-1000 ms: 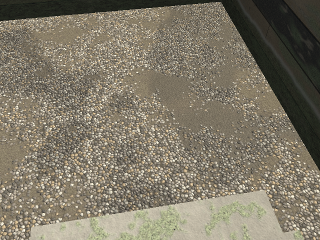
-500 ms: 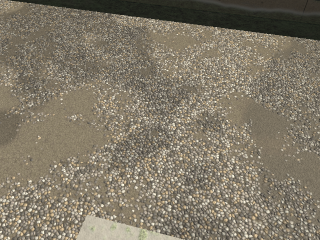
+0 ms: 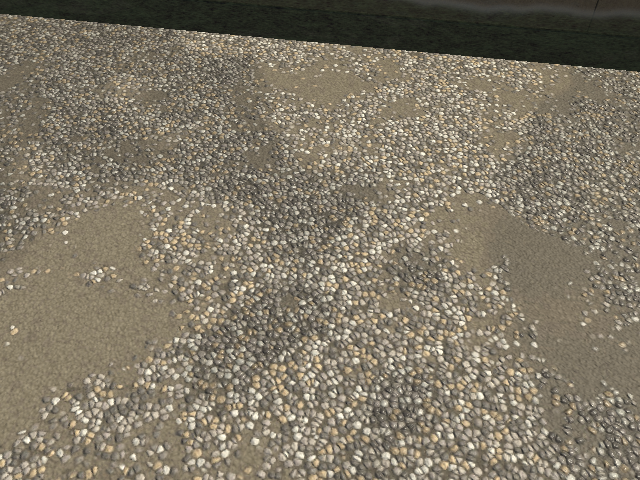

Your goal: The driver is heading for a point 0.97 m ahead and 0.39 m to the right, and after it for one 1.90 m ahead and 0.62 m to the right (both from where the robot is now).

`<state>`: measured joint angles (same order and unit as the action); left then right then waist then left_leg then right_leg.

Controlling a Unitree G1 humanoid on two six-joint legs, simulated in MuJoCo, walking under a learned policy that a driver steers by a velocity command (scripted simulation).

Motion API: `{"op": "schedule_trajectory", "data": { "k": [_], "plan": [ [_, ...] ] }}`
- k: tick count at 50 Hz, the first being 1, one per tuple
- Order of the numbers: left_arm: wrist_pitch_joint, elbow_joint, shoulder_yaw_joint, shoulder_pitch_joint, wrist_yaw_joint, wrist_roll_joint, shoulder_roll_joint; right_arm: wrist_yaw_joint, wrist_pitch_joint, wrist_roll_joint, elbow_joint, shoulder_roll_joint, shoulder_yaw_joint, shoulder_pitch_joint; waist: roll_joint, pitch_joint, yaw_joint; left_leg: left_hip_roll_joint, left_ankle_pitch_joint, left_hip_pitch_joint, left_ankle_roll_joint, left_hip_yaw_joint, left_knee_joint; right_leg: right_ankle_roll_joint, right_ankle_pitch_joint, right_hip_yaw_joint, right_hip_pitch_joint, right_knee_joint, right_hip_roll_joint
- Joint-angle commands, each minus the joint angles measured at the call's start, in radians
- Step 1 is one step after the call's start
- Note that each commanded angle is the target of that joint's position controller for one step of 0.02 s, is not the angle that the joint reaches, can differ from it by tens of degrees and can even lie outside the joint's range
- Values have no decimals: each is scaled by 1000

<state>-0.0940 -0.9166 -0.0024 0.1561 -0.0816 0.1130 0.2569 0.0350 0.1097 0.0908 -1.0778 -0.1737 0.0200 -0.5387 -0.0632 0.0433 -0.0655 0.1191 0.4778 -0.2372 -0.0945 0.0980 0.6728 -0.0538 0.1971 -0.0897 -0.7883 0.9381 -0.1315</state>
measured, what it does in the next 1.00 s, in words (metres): goes down, turning right: right foot 0.18 m lower, then left foot 0.18 m lower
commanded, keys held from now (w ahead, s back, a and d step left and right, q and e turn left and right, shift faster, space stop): w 0.18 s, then w+e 0.82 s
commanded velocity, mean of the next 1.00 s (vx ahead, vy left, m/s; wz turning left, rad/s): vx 0.50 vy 0.00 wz -0.34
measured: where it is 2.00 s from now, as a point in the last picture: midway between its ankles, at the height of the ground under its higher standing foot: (433, 341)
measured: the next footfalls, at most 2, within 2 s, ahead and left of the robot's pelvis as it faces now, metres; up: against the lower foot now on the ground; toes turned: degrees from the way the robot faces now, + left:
right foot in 0.22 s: +0.27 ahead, -0.12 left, -0.18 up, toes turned -3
left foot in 0.68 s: +0.60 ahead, +0.08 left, -0.36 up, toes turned -13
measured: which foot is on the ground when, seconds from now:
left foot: down 0.00-0.22, up 0.24-0.66, down 0.68-1.00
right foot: up 0.00-0.20, down 0.22-0.70, up 0.72-1.00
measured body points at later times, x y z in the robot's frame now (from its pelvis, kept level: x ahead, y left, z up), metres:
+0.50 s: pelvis +0.30 -0.04 -0.19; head +0.30 -0.04 +0.26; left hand +0.21 +0.18 -0.33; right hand +0.46 -0.26 -0.30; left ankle +0.48 +0.11 -0.85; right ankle +0.23 -0.11 -0.88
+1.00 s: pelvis +0.60 -0.04 -0.33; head +0.61 -0.05 +0.12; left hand +0.89 +0.11 -0.41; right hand +0.45 -0.26 -0.47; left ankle +0.56 +0.09 -1.06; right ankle +0.72 -0.24 -0.99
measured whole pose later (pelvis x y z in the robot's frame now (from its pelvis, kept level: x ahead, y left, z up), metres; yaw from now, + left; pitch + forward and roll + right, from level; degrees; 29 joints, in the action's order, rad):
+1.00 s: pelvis +0.60 -0.04 -0.33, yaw -23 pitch +3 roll +2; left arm -0.03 -0.73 -0.07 0.07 0.01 -0.02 0.25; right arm -0.05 0.06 0.00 -1.02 -0.23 -0.03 -0.43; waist -0.03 0.03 -0.05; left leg 0.01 0.36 -0.11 -0.02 0.18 0.43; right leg -0.02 0.08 -0.06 -0.84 0.92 -0.05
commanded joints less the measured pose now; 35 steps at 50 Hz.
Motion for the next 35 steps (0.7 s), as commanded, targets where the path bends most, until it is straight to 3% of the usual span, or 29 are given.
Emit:
{"op": "schedule_trajectory", "data": {
  "k": [1, 3, 4, 5, 6, 7, 8, 9, 10, 11, 12, 13, 14, 15, 16, 17, 18, 19, 20, 22, 23, 24, 25, 26, 28, 32, 33, 34, 35],
  "plan": [
    [9, 20, 28, 45, 7, -7, -19, -9, 19, 12, 60, -48, 15, 13, 64, -67, 41, -203, -279, -328, -146, -195, -55, 22, 415, 28, 253, -230, 11],
    [26, 81, 20, 10, 1, 6, 36, 12, 11, 33, 87, -68, 18, 83, 82, -118, 87, -200, -161, -540, -133, -214, -54, 10, 311, 70, 447, -122, 50],
    [52, 55, -6, -38, 29, -118, 38, -23, -13, -158, 76, -155, -40, 61, 72, -99, 55, -217, -197, -351, -89, -218, -6, 16, 351, 115, 414, -227, 107],
    [57, 89, 1, -133, 41, -127, 33, -41, -33, -151, 61, -137, -28, -10, 65, -166, -17, -217, -223, -280, -81, -237, 36, 28, 271, 108, 361, -293, 93],
    [55, 118, 3, -197, 46, -126, 14, -58, -49, -112, 48, -126, -29, -39, 80, -226, -56, -220, -259, -184, -85, -247, 82, 30, 195, 89, 298, -395, 78],
    [38, 126, 18, -180, 14, 23, 60, -25, -18, 47, 13, -44, 20, -126, 87, -230, -40, -289, -143, -46, -112, -384, 157, 6, 60, -2, 202, -467, 0],
    [36, 112, 0, -136, 12, 29, 62, -15, -15, 27, 8, -64, 0, -125, 126, -235, -29, -300, -278, 63, -130, -391, 200, -11, -22, 41, 173, -537, 17],
    [22, 42, -10, 31, 16, 24, 72, 6, -19, 42, 21, -89, -5, -109, 84, -158, 17, -248, -401, -66, -109, -312, 323, 0, 33, 144, 483, -428, 71],
    [12, -59, -32, 268, 17, -10, 102, 26, -28, 9, 9, -89, -5, -48, 4, -182, 130, -258, -365, -112, -67, -315, 500, -32, 146, 49, 644, -695, 3],
    [1, -136, -81, 541, 36, -23, 170, 63, -31, 9, 27, -190, -39, 13, -121, -85, 259, -143, -461, -225, -27, -210, 832, -81, 215, 170, 979, -670, 67],
    [12, -159, -81, 715, 30, -16, 213, 93, -31, 11, 21, -70, -33, -144, -334, 237, 233, 20, 349, -565, 69, -128, 1382, -334, 855, -17, 1495, -258, -109],
    [10, -138, -96, 663, 8, -6, 251, 114, -26, -13, 105, -93, -31, -63, -164, 300, 233, 22, 370, -850, 95, -158, 1516, -421, 881, -283, 1627, -246, -197],
    [12, -115, -109, 583, 7, 4, 249, 102, -14, -30, 203, -97, -29, 82, -31, 204, 264, -27, 332, -1098, 123, -161, 1529, -465, 486, -423, 1578, -333, -280],
    [6, -105, -96, 464, 3, -24, 206, 67, -11, -51, 261, -129, -34, 211, 88, 62, 222, -94, 216, -1178, 117, -192, 1417, -435, 59, -490, 1329, -435, -315],
    [5, -85, -45, 318, -1, -18, 46, 30, -16, -27, 238, -106, -26, 174, 213, -58, 128, -191, -2, -1074, 78, -251, 1176, -363, -205, -392, 990, -487, -256],
    [0, -86, -14, 235, -3, -14, -15, 11, -24, -6, 228, -54, -13, 163, 159, -177, 30, -236, -76, -861, 32, -258, 1027, -364, -302, -355, 586, -538, -192],
    [-24, -47, 12, 134, 23, -14, -99, 6, -30, 33, 198, 2, 10, 133, 108, -202, -11, -309, -369, -669, -1, -277, 679, -294, -351, -238, 312, -602, -64],
    [-43, -13, 20, 80, 33, -49, -98, 19, -27, 44, 196, -8, 10, 198, 84, -207, 27, -283, -583, -436, 8, -192, 393, -287, -373, -101, 99, -618, 11],
    [-54, -69, 12, 190, 30, -63, -49, 26, -37, 34, 211, -3, 8, 282, 26, -145, 60, -253, -630, -335, 35, -133, 361, -291, -461, -119, 74, -619, 46],
    [-58, -91, -5, 274, 17, -25, 65, 50, -34, 23, 210, 5, 32, 221, 34, -97, 30, -192, -643, -134, 72, -67, 505, -276, -343, -138, -53, -470, 65],
    [-76, -95, 4, 318, 44, -23, 18, 52, -29, 38, 223, -40, 31, 276, 84, -86, 96, -239, -859, -379, 93, -228, 305, -269, -453, -206, 200, -353, 85],
    [-82, -91, 11, 352, 62, -43, 11, 44, -27, 48, 272, -94, 22, 413, 73, -87, 145, -226, -857, -582, 113, -216, 187, -274, -498, -275, 410, -270, 65],
    [-83, -94, 21, 387, 75, -39, -24, 31, -24, 45, 296, -104, 30, 502, 74, -99, 189, -241, -982, -632, 124, -244, 10, -253, -598, -304, 478, -188, 77],
    [-71, -89, 21, 422, 80, -41, 5, 25, -32, 32, 312, -100, 34, 530, 104, -59, 206, -213, -1016, -503, 130, -176, -111, -228, -661, -271, 413, -147, 108],
    [-49, -99, 27, 449, 43, -20, 19, 23, -53, 11, 340, -85, 42, 537, 27, -119, 174, -188, -914, -186, 117, -106, -94, -231, -794, -302, 136, -165, 111],
    [-20, -89, 5, 446, 43, -60, 64, 26, -53, -3, 354, -144, 28, 573, 38, -195, 186, -184, -766, -161, 87, -149, -457, -214, -701, -465, 394, 4, 111],
    [32, -105, -27, 438, 95, -172, 11, -12, -22, -205, 339, -159, -38, 511, 91, -144, 174, -211, -886, -53, 62, -242, -541, -147, -518, -407, 441, 215, 196],
    [42, -139, -18, 461, 106, -144, -11, -22, -16, -195, 268, -170, -46, 314, 137, -54, 99, -268, -1139, 195, 51, -203, -434, -103, -702, -299, 297, 455, 238],
    [27, -160, -10, 517, 90, -143, -89, -31, -28, -155, 176, -196, -67, 29, 209, 121, 22, -367, -1479, 677, 17, -208, -110, -59, -1092, -198, -76, 782, 296]
  ]
}}
Keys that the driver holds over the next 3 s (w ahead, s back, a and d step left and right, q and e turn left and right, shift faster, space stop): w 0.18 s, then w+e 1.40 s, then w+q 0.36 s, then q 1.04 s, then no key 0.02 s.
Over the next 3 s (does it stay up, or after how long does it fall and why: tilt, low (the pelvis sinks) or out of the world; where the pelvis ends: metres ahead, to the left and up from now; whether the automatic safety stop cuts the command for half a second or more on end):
stays up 1.13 -0.44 -0.33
